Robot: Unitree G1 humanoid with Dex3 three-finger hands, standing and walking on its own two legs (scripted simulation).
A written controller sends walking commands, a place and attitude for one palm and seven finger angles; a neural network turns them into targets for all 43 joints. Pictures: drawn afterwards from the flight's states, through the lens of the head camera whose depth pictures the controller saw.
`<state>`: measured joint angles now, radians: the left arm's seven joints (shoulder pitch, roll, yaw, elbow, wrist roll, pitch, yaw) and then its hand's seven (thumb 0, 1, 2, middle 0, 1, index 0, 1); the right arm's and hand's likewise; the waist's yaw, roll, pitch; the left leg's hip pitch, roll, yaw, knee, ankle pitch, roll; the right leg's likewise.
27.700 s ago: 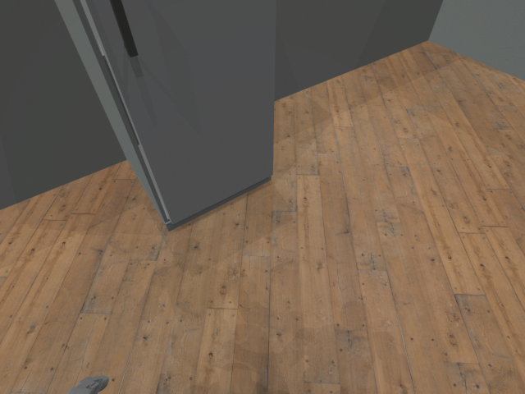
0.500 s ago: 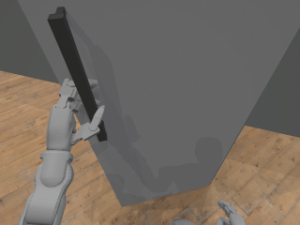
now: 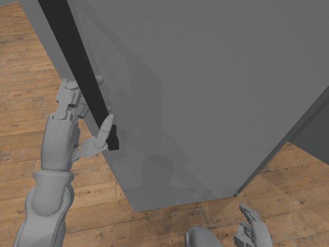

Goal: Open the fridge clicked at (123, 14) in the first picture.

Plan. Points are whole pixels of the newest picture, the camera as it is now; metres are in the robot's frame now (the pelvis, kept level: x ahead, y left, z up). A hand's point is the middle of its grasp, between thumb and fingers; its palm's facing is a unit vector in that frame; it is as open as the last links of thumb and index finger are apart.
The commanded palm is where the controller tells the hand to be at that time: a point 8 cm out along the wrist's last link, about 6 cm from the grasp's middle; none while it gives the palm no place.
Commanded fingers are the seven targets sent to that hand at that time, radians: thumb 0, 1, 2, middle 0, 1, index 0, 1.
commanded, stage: walk backward, drawing the door open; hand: left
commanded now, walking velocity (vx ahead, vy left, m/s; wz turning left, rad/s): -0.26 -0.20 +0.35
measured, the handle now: (94, 89) +0.33 +0.13 +0.25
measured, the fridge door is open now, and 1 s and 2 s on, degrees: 51 76 75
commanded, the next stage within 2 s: stop walking and hold the door back in 0.48 s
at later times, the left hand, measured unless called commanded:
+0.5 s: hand (149, 238) +0.12 +0.03 +0.19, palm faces +0.47 -0.85 -0.24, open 7.9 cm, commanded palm +0.07 +0.06 +0.19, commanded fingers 0.00 0.90 0.90 -0.45 -1.40 -0.45 -1.40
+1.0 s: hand out of the picture +0.11 +0.00 +0.20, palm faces +0.70 -0.68 -0.23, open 7.0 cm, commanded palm +0.05 +0.04 +0.18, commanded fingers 0.00 0.90 0.90 -0.45 -1.40 -0.45 -1.40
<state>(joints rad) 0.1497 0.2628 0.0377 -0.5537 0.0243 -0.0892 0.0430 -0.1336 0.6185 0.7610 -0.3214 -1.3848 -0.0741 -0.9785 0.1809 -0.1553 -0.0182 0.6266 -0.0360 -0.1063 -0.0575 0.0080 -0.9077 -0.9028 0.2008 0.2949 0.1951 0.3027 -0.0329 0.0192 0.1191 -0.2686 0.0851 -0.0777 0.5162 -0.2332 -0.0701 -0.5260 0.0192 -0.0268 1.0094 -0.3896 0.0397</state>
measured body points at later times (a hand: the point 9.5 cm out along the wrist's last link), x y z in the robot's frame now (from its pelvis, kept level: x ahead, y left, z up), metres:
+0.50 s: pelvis -0.05 -0.22 +0.01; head -0.03 -0.17 +0.46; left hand +0.09 +0.07 +0.21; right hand +0.18 -0.37 -0.08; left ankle -0.07 -0.07 -0.73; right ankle +0.05 -0.33 -0.66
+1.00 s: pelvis -0.09 -0.35 +0.00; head -0.10 -0.34 +0.45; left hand +0.07 +0.03 +0.21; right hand +0.20 -0.47 -0.06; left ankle -0.10 -0.26 -0.73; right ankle +0.02 -0.45 -0.70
